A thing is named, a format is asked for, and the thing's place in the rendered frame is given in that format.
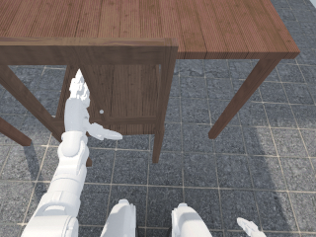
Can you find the robot left upper arm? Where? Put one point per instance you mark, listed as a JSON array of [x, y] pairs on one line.
[[53, 226]]

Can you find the right robot thigh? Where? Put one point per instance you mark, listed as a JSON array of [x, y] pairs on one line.
[[187, 223]]

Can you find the table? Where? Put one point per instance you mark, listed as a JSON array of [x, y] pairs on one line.
[[205, 29]]

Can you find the right robot hand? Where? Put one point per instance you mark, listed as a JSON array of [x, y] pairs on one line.
[[250, 228]]

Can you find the left robot forearm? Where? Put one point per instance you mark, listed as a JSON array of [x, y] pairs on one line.
[[63, 194]]

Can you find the left robot hand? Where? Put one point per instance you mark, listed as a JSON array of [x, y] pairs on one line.
[[76, 111]]

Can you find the robot thigh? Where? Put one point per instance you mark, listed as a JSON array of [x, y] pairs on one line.
[[187, 223], [121, 220]]

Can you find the chair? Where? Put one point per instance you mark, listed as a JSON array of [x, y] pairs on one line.
[[122, 76]]

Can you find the left robot thigh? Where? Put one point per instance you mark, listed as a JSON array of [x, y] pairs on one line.
[[121, 220]]

